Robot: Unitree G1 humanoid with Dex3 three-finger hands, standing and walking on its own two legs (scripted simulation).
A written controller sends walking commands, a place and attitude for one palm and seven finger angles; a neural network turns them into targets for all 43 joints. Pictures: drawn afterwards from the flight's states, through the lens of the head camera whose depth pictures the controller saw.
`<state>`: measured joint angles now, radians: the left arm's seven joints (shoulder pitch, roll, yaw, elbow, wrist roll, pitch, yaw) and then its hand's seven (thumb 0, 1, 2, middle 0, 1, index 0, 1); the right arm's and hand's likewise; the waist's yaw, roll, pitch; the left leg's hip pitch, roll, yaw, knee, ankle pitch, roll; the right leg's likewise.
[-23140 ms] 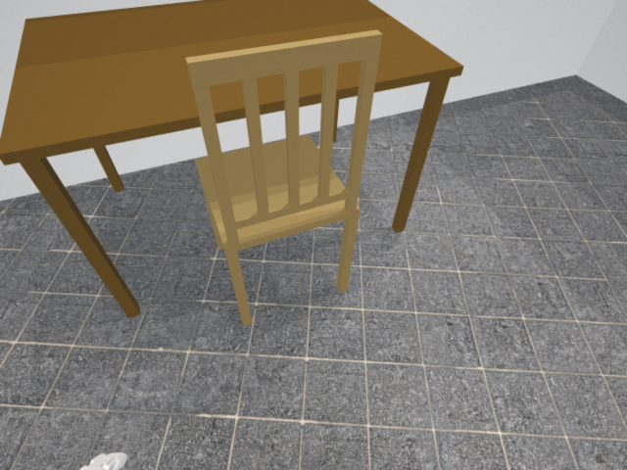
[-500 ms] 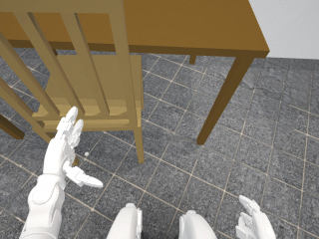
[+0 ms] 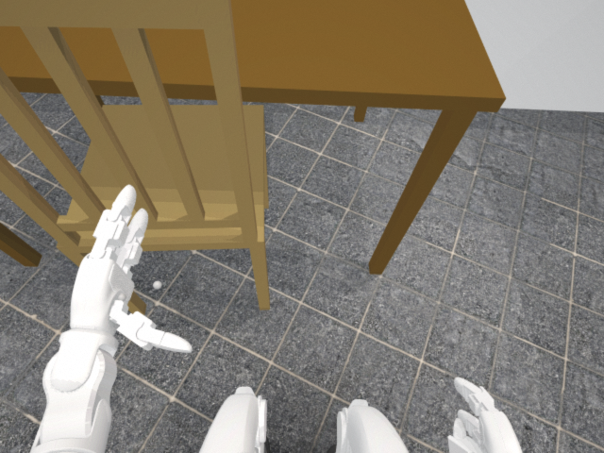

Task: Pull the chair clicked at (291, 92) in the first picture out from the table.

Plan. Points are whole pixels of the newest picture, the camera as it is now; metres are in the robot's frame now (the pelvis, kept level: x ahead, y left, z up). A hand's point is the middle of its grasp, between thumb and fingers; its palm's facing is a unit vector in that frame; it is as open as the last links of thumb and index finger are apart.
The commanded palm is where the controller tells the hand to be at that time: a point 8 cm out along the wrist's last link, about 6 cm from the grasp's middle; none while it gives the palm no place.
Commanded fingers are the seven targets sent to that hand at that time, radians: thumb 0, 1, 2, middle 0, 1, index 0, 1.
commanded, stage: aim the fingers beside a spindle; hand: left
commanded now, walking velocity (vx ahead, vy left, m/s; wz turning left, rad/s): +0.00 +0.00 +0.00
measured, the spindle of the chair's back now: (110, 148) +0.50 +0.29 +0.05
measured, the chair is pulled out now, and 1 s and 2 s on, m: -0.05 -0.05 -0.05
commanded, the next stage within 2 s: push the fingers through the gap in 1.20 s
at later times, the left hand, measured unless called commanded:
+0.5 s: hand (150, 285) +0.32 +0.21 +0.01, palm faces +0.03 -1.00 -0.04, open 16.9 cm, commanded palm +0.29 +0.25 +0.02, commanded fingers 0.00 -0.50 0.30 -0.06 -0.08 -0.06 -0.08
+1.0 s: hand (162, 279) +0.32 +0.18 +0.04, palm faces -0.03 -1.00 -0.05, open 16.9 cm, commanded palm +0.30 +0.25 +0.02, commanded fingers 0.00 -0.50 0.30 -0.06 -0.08 -0.06 -0.08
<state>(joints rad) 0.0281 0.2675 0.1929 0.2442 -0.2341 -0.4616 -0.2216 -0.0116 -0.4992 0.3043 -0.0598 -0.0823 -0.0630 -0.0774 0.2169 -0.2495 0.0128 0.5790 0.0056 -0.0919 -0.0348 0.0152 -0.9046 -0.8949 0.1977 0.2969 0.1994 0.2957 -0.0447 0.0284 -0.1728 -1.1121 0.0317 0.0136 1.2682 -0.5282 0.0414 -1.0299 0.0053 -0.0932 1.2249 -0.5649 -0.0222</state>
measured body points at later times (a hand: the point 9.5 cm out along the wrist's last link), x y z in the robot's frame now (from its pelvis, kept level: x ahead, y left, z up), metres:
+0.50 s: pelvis +0.00 +0.00 +0.00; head +0.10 +0.02 +0.43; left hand +0.31 +0.26 +0.01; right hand +0.16 -0.24 -0.10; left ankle +0.04 +0.09 -0.63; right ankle +0.01 -0.11 -0.63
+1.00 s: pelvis +0.00 +0.00 +0.00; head +0.10 +0.02 +0.44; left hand +0.31 +0.24 +0.05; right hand +0.16 -0.24 -0.10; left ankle +0.04 +0.09 -0.63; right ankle +0.01 -0.11 -0.63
